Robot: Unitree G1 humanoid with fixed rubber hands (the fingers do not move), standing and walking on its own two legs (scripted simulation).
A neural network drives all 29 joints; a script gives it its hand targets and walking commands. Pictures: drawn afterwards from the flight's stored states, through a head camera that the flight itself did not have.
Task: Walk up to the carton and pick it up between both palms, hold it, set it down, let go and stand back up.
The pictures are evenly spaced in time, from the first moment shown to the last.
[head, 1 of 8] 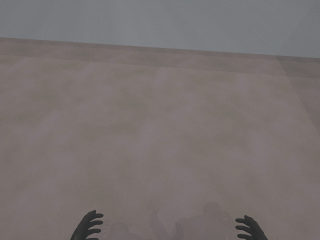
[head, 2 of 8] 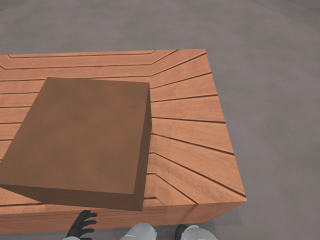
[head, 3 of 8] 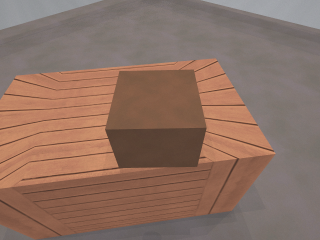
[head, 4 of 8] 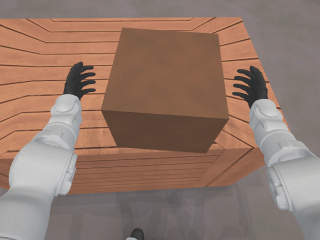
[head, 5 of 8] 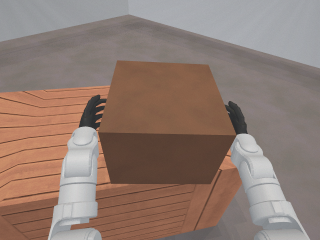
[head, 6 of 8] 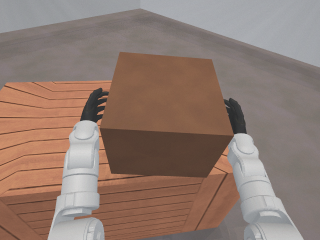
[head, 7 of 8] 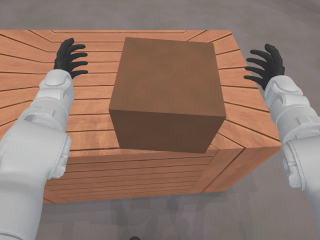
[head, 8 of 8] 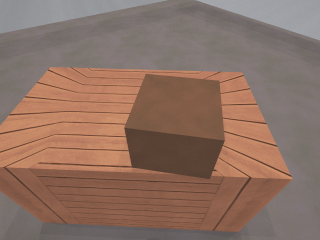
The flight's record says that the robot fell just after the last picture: no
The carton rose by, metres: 0.21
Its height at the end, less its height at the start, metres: +0.00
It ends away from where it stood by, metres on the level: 0.01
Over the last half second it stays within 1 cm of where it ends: yes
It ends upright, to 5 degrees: yes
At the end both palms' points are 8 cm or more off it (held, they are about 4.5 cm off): yes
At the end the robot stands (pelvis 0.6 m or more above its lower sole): yes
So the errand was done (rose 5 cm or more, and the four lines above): yes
